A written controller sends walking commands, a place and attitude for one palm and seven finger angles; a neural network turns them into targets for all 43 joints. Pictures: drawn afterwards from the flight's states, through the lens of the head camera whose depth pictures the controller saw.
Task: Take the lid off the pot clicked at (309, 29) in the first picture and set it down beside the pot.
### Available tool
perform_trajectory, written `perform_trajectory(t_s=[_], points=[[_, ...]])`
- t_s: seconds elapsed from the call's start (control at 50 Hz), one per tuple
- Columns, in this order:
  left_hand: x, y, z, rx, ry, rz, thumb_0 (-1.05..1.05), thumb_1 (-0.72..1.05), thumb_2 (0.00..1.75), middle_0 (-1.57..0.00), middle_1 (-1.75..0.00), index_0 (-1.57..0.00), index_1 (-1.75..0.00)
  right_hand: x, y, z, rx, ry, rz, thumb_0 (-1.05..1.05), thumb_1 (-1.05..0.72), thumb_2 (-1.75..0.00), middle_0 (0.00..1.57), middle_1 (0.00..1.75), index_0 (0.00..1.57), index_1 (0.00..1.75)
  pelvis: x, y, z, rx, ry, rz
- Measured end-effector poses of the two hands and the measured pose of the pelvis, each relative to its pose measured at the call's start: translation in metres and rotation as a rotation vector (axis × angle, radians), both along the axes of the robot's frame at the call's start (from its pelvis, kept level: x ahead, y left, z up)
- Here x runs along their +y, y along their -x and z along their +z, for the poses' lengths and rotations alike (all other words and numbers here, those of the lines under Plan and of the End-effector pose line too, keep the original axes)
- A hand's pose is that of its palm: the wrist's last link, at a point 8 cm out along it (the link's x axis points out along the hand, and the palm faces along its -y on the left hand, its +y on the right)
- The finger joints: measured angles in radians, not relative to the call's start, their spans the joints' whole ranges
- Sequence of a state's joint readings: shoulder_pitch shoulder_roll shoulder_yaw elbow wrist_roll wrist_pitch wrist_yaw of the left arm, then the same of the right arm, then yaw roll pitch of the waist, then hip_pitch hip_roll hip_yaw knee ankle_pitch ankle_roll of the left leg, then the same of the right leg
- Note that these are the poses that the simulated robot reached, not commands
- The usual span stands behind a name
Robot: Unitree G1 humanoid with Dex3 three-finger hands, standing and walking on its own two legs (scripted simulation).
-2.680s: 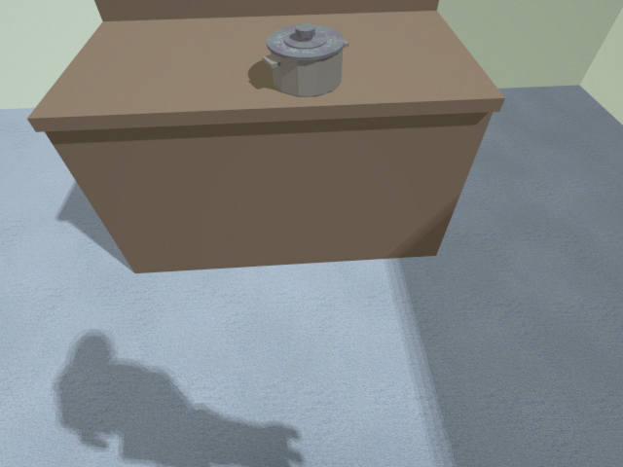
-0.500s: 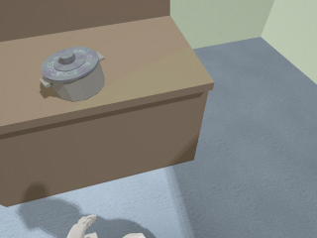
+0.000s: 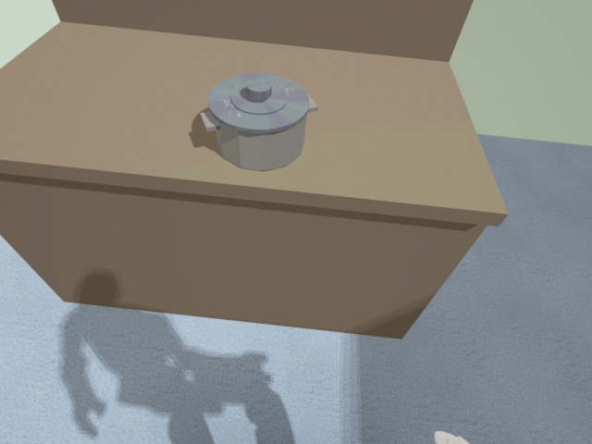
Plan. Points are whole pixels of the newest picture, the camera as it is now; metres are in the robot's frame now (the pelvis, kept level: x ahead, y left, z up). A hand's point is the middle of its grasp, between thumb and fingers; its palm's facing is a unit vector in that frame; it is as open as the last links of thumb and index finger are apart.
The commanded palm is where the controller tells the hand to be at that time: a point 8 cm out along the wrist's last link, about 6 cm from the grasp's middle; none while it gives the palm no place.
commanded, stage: take the last steps up to it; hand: left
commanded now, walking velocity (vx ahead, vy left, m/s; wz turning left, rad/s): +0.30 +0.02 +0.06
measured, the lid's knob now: (259, 88) +0.71 +0.16 +0.09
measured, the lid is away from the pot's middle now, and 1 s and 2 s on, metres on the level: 0.00 0.00 0.00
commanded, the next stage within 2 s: come to a stop and stand still in 0.54 s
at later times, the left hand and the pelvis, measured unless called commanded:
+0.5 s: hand out of the picture +0.10 +0.11 -0.15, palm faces +0.11 -0.98 -0.18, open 7.4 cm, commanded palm none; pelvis +0.12 -0.04 +0.01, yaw +3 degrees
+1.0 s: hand (191, 380) +0.23 +0.20 -0.18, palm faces +0.08 -0.97 -0.24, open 7.3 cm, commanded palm none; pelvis +0.21 +0.00 +0.00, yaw +1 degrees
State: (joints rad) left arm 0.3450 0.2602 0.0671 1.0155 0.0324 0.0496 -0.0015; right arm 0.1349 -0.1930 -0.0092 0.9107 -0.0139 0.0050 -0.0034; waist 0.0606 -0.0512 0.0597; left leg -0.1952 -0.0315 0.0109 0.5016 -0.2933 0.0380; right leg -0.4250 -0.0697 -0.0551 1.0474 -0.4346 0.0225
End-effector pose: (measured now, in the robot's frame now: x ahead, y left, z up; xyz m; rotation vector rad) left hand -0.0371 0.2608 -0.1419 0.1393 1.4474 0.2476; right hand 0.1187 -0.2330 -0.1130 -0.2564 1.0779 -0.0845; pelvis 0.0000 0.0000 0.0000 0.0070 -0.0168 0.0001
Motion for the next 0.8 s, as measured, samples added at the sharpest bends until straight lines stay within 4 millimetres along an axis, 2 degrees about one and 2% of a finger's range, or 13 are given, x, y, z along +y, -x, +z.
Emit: perform_trajectory(t_s=[0.08, 0.14, 0.24, 0.28, 0.32, 0.36, 0.42, 0.56, 0.64, 0.72, 0.76, 0.8], points=[[-0.011, -0.017, 0.007, -0.037, 0.017, -0.002, 0.0, 0.91, 0.9, -0.2, -0.29, -0.2, -0.3, 0.005, 0.024, -0.009, 0.077, -0.039, -0.026, 0.0, -0.91, -0.9, 0.2, 0.3, 0.2, 0.3, -0.002, -0.012, 0.005, 0.006, -0.006, 0.016], [-0.024, -0.037, 0.011, -0.058, 0.022, -0.018, 0.0, 0.91, 0.9, -0.2, -0.29, -0.2, -0.3, -0.005, 0.042, -0.017, 0.136, -0.047, -0.072, 0.0, -0.93, -0.9, 0.2, 0.3, 0.2, 0.3, -0.007, -0.024, 0.005, 0.011, -0.015, 0.02], [-0.049, -0.086, 0.01, -0.125, 0.009, -0.055, 0.0, 0.91, 0.9, -0.2, -0.29, -0.2, -0.3, -0.027, 0.07, -0.04, 0.266, -0.071, -0.128, 0.0, -0.92, -0.9, 0.2, 0.3, 0.2, 0.3, -0.027, -0.049, -0.005, 0.015, -0.036, 0.021], [-0.059, -0.102, 0.009, -0.16, -0.001, -0.048, 0.0, 0.91, 0.9, -0.2, -0.29, -0.2, -0.3, -0.035, 0.075, -0.048, 0.324, -0.074, -0.132, 0.0, -0.92, -0.9, 0.2, 0.3, 0.2, 0.3, -0.034, -0.059, -0.009, 0.014, -0.02, 0.031], [-0.068, -0.11, 0.013, -0.179, -0.001, -0.027, 0.0, 0.91, 0.89, -0.2, -0.29, -0.2, -0.3, -0.041, 0.071, -0.046, 0.362, -0.075, -0.122, 0.01, -0.92, -0.9, 0.2, 0.3, 0.2, 0.3, -0.038, -0.069, -0.006, 0.012, -0.013, 0.038], [-0.076, -0.114, 0.018, -0.167, 0.003, -0.011, 0.0, 0.91, 0.89, -0.2, -0.29, -0.2, -0.3, -0.045, 0.057, -0.041, 0.359, -0.079, -0.122, 0.01, -0.91, -0.9, 0.2, 0.3, 0.19, 0.3, -0.041, -0.082, 0.0, 0.015, -0.013, 0.041], [-0.088, -0.118, 0.022, -0.125, 0.021, -0.001, 0.0, 0.91, 0.89, -0.2, -0.29, -0.2, -0.3, -0.046, 0.027, -0.033, 0.316, -0.089, -0.128, 0.01, -0.91, -0.9, 0.2, 0.3, 0.19, 0.3, -0.044, -0.1, 0.008, 0.021, -0.017, 0.046], [-0.101, -0.13, 0.02, -0.045, 0.072, 0.033, 0.0, 0.9, 0.89, -0.2, -0.29, -0.2, -0.3, -0.029, -0.066, -0.026, 0.204, -0.112, -0.097, 0.01, -0.91, -0.9, 0.2, 0.3, 0.19, 0.3, -0.038, -0.142, 0.012, 0.028, -0.014, 0.046], [-0.092, -0.139, 0.013, -0.002, 0.086, 0.068, 0.0, 0.9, 0.89, -0.2, -0.3, -0.2, -0.3, -0.011, -0.127, -0.024, 0.14, -0.11, -0.047, 0.01, -0.92, -0.9, 0.2, 0.3, 0.19, 0.3, -0.025, -0.169, 0.008, 0.026, -0.004, 0.048], [-0.072, -0.152, -0.005, 0.048, 0.092, 0.09, 0.0, 0.9, 0.89, -0.2, -0.3, -0.21, -0.3, 0.012, -0.185, -0.026, 0.055, -0.083, -0.002, 0.01, -0.92, -0.9, 0.2, 0.3, 0.19, 0.3, -0.006, -0.199, -0.006, 0.013, 0.017, 0.042], [-0.06, -0.163, -0.015, 0.069, 0.086, 0.084, 0.0, 0.9, 0.89, -0.2, -0.3, -0.2, -0.3, 0.022, -0.202, -0.025, 0.025, -0.069, -0.002, 0.01, -0.91, -0.9, 0.2, 0.3, 0.19, 0.3, -0.001, -0.208, -0.011, 0.003, 0.005, 0.034], [-0.049, -0.178, -0.018, 0.069, 0.07, 0.074, 0.0, 0.91, 0.89, -0.2, -0.29, -0.2, -0.3, 0.03, -0.21, -0.021, 0.018, -0.061, -0.007, 0.0, -0.91, -0.9, 0.2, 0.3, 0.19, 0.3, 0.001, -0.213, -0.009, -0.007, -0.007, 0.022]])
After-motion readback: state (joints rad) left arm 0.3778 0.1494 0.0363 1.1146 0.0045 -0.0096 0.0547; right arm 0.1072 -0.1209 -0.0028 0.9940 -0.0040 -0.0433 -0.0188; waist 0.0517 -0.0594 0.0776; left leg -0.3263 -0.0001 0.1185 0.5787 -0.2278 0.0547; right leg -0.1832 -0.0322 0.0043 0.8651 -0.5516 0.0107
